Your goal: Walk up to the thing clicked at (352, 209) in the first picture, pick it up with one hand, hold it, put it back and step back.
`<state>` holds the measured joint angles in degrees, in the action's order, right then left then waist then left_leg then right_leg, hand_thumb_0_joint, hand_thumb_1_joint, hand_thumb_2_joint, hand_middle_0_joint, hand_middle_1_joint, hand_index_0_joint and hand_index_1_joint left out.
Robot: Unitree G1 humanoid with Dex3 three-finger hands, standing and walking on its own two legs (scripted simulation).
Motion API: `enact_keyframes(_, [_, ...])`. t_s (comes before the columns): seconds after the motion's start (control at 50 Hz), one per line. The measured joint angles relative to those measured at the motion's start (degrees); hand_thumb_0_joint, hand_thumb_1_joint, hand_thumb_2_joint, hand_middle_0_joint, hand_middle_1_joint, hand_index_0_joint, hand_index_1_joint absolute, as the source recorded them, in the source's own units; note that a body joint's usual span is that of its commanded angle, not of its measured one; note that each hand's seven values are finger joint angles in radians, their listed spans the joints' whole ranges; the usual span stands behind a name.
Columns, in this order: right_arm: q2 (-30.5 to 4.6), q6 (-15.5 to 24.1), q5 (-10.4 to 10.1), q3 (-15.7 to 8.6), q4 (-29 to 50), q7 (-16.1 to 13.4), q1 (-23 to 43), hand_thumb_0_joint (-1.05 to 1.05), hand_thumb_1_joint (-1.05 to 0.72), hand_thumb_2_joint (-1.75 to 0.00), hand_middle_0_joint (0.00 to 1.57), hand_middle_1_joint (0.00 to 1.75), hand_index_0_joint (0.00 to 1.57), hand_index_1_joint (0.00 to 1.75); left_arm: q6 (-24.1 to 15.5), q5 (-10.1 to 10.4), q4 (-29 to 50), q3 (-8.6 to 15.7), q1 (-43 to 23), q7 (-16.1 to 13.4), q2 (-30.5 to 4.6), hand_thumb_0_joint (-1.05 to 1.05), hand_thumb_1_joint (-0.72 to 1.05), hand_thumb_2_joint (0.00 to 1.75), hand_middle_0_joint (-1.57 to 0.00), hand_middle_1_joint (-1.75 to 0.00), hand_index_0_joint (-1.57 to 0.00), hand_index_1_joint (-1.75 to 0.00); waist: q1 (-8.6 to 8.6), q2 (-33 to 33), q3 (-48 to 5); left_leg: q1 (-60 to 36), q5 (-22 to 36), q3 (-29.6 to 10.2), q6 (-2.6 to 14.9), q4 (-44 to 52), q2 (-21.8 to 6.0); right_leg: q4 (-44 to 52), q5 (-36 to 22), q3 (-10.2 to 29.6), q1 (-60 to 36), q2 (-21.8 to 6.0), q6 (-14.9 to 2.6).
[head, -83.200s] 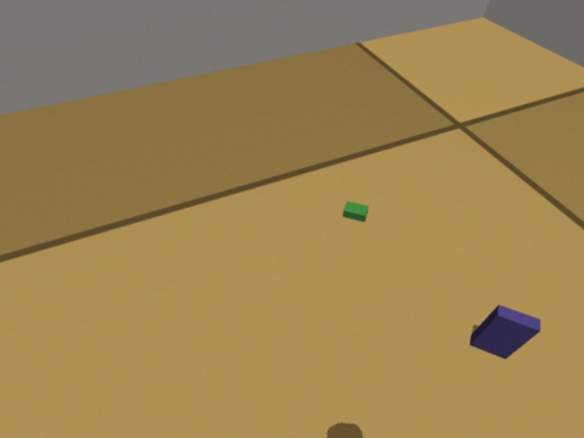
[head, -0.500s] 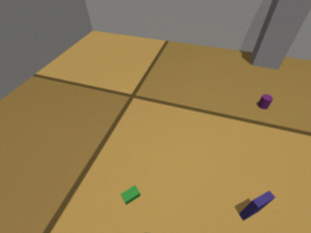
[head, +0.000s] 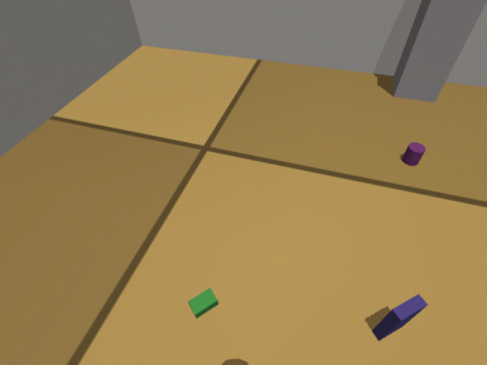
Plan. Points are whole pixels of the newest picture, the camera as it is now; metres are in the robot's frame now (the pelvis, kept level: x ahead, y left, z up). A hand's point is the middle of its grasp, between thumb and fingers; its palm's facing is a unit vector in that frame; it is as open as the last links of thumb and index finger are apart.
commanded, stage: stand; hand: left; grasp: from above
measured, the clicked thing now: (203, 302) +0.50 +0.22 -0.76
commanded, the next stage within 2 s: step back in 1.36 s
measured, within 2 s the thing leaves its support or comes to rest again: neither
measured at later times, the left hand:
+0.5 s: hand out of the picture +0.08 +0.23 -0.15, palm faces +0.01 -0.94 -0.34, open 7.4 cm
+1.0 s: hand out of the picture +0.08 +0.24 -0.16, palm faces -0.01 -0.94 -0.34, open 7.4 cm
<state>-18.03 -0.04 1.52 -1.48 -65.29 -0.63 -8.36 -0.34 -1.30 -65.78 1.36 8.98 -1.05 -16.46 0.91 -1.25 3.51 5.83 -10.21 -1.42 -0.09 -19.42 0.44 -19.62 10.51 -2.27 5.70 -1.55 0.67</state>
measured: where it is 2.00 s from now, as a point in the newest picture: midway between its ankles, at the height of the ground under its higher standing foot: outside the picture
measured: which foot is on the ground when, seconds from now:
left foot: down 0.00-1.00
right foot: down 0.00-1.00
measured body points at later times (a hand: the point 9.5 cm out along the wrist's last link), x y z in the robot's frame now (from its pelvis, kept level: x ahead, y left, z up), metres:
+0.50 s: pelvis +0.01 -0.01 +0.00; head +0.01 -0.02 +0.45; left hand +0.08 +0.28 -0.13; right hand +0.08 -0.30 -0.14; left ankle +0.01 +0.12 -0.75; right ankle +0.01 -0.12 -0.75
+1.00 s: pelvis +0.01 -0.01 +0.00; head +0.02 -0.02 +0.45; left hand +0.08 +0.28 -0.13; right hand +0.07 -0.30 -0.14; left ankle +0.01 +0.12 -0.75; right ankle +0.01 -0.12 -0.75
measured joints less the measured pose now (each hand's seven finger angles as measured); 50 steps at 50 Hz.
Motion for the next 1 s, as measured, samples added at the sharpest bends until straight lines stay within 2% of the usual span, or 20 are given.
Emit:
enact_keyframes(0.42, [-0.66, 0.39, -0.30, 0.78, -0.49, -0.16, 1.59, 0.01, -0.90, -0.90, 0.20, 0.30, 0.20, 0.30, -0.14, 0.40, -0.26, 0.11, -3.21, 0.38, -0.59, 0.00, 0.90, 0.90, -0.20, -0.30, -0.20, -0.31, -0.41, -0.02, -0.44, -1.13, 0.14, 0.23, -0.57, 1.75, -0.66, 1.34, -0.06, 0.22, -0.77, 0.66, -0.51])
enact_keyframes(1.0, [-1.07, 0.34, -0.36, 1.09, -0.70, 0.48, 1.29, 0.01, -0.90, -0.90, 0.20, 0.30, 0.20, 0.30, -0.22, 0.45, -0.41, -0.12, -2.55, 0.99, -1.73, 0.00, 0.90, 0.90, -0.20, -0.30, -0.20, -0.30, -0.56, 0.43, -0.56, -0.56, 0.48, 0.37, -0.89, 2.38, -1.06, 1.71, -0.35, 0.37, 0.01, 1.06, -0.87])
